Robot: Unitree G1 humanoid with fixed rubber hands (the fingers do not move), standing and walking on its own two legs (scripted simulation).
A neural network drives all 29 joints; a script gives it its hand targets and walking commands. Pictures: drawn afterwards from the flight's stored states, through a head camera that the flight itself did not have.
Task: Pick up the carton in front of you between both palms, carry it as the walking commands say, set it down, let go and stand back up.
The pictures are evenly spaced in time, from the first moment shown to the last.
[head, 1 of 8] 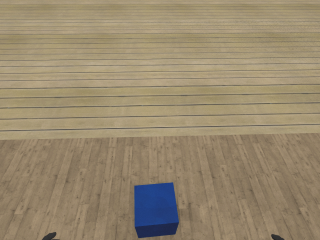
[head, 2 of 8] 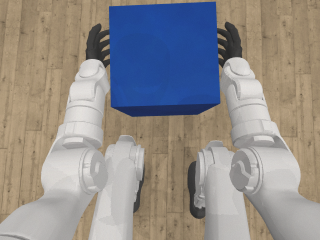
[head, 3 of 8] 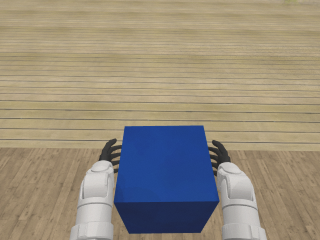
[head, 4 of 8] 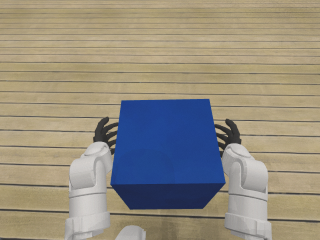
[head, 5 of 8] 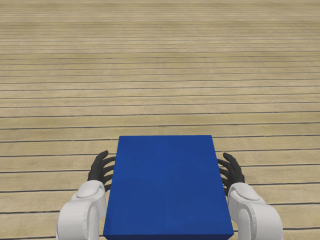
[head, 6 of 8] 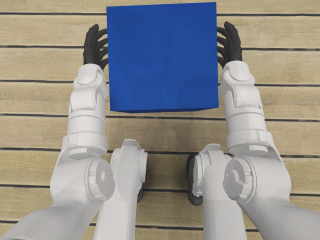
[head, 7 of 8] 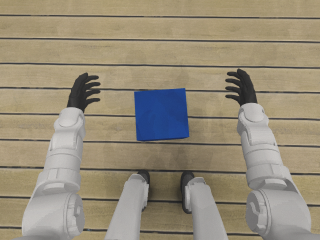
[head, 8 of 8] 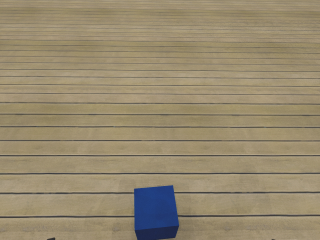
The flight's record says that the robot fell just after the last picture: no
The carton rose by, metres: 0.69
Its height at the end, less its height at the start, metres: -0.08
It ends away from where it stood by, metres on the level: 2.93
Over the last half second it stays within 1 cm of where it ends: yes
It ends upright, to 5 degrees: yes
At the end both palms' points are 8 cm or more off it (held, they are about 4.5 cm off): yes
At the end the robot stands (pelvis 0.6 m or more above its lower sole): yes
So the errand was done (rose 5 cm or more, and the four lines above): yes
